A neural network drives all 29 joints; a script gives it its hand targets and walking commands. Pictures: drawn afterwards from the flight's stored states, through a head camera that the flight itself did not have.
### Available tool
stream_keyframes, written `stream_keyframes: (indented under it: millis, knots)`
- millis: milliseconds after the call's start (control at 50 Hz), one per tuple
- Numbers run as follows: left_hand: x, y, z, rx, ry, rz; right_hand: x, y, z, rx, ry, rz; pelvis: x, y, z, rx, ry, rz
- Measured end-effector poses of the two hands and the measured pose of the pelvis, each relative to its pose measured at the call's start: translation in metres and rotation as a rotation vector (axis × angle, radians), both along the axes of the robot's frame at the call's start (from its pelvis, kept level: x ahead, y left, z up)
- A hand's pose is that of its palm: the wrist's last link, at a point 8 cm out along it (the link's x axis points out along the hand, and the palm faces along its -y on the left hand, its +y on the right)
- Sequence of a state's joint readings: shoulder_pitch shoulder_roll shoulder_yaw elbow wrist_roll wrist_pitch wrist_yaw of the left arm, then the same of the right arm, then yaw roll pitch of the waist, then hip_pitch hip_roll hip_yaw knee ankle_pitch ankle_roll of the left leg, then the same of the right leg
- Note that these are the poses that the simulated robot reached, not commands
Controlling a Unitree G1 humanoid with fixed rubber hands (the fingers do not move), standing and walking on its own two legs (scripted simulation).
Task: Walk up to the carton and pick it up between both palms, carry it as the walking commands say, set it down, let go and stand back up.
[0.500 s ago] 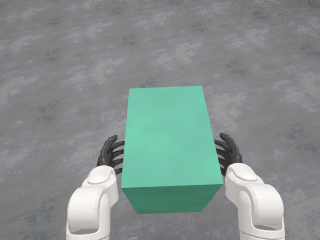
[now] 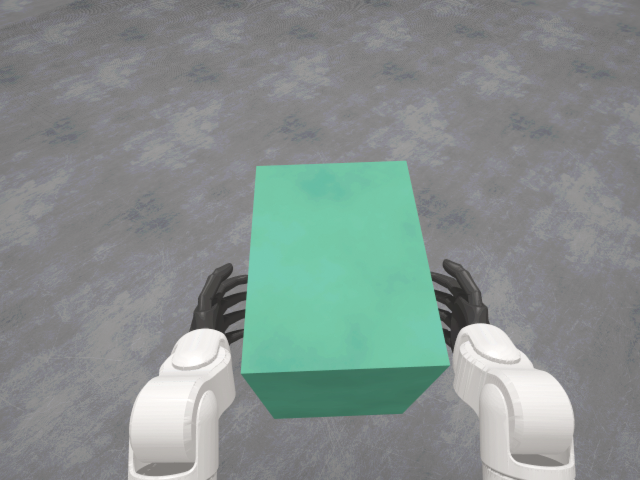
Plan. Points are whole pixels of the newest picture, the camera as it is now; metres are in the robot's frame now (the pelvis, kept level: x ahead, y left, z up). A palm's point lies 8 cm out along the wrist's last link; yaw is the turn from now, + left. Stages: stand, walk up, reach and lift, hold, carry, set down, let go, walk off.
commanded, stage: carry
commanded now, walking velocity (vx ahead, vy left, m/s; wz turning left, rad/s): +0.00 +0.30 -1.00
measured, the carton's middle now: (335, 299) +0.35 +0.01 +0.04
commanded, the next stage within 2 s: hold in 1.98 s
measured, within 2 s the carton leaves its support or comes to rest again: neither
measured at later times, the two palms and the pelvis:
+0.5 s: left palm (234, 345) +0.24 +0.11 +0.12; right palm (531, 408) +0.19 -0.15 +0.12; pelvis -0.04 +0.03 +0.01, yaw -13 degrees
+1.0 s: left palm (232, 432) +0.17 +0.10 +0.12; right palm out of the picture +0.10 -0.16 +0.12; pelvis -0.11 +0.03 +0.02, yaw -15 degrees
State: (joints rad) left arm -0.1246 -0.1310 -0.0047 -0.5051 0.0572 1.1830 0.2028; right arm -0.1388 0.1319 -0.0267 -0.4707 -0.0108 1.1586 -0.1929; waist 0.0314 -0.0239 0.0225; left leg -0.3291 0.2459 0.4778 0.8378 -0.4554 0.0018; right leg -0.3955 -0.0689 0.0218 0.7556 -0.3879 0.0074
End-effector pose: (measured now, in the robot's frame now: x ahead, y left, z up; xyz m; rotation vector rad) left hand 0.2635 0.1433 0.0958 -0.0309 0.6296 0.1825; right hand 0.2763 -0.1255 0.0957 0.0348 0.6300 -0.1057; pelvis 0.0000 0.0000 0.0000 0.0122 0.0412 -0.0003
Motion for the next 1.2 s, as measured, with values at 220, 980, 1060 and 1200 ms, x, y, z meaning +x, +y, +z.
stream_keyframes:
  millis: [220,980,1060,1200]
  knots:
    - [-0.006,0.004,-0.024,-0.025,0.075,-0.112,-0.035,0.005,-0.015,-0.023,0.073,-0.114,-0.027,0.033,0.005,-0.021,0.022,-0.084]
    - [-0.096,-0.043,0.024,0.003,0.002,-0.296,-0.175,-0.035,0.023,-0.012,0.005,-0.283,-0.110,0.033,0.015,-0.013,-0.071,-0.257]
    - [-0.102,-0.046,0.025,0.017,0.018,-0.297,-0.182,-0.038,0.020,0.001,0.021,-0.283,-0.116,0.031,0.017,-0.012,-0.066,-0.259]
    - [-0.108,-0.046,0.019,0.019,0.043,-0.302,-0.189,-0.038,0.015,0.003,0.046,-0.287,-0.124,0.032,0.017,-0.015,-0.053,-0.264]
